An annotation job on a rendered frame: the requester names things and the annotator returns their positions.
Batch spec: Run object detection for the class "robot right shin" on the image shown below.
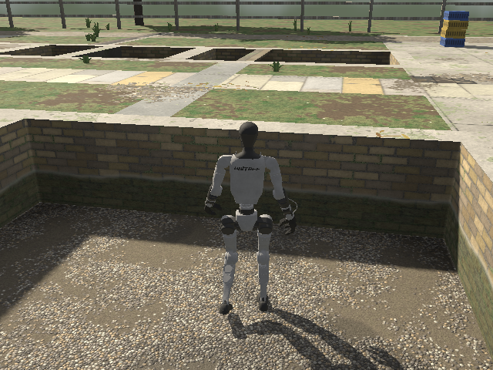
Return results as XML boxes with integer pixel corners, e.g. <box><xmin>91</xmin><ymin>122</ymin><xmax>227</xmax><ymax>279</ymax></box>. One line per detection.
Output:
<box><xmin>258</xmin><ymin>251</ymin><xmax>270</xmax><ymax>301</ymax></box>

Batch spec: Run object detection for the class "robot shin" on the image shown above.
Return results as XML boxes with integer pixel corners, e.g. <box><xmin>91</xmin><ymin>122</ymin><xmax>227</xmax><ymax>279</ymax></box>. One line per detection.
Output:
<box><xmin>258</xmin><ymin>251</ymin><xmax>270</xmax><ymax>301</ymax></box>
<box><xmin>223</xmin><ymin>251</ymin><xmax>236</xmax><ymax>305</ymax></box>

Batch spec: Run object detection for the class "left robot upper arm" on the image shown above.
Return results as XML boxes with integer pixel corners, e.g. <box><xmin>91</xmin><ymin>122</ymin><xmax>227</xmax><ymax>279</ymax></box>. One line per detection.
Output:
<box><xmin>210</xmin><ymin>155</ymin><xmax>232</xmax><ymax>197</ymax></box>

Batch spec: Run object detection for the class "right robot forearm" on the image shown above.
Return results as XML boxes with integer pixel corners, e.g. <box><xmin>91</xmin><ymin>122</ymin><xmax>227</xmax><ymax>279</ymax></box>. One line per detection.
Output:
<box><xmin>277</xmin><ymin>188</ymin><xmax>294</xmax><ymax>220</ymax></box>

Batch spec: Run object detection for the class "robot left shin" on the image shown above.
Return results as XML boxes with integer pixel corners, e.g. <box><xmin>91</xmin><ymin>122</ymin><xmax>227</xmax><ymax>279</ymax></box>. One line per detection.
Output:
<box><xmin>223</xmin><ymin>251</ymin><xmax>236</xmax><ymax>305</ymax></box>

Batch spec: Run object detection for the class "right robot upper arm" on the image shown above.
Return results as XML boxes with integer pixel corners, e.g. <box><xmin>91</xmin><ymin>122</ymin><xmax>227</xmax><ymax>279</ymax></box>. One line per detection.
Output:
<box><xmin>263</xmin><ymin>156</ymin><xmax>285</xmax><ymax>200</ymax></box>

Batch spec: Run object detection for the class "left robot forearm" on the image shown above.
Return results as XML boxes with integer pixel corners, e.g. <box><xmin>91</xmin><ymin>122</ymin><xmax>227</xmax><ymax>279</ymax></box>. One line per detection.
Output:
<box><xmin>205</xmin><ymin>184</ymin><xmax>217</xmax><ymax>207</ymax></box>

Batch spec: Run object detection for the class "right robot hand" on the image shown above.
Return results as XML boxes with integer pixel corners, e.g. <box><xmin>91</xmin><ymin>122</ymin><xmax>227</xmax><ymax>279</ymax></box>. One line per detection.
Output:
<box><xmin>279</xmin><ymin>217</ymin><xmax>297</xmax><ymax>235</ymax></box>

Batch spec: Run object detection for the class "left robot hand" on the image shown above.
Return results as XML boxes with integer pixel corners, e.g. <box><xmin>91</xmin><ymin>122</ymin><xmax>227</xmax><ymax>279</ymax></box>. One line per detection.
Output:
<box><xmin>204</xmin><ymin>203</ymin><xmax>222</xmax><ymax>215</ymax></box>

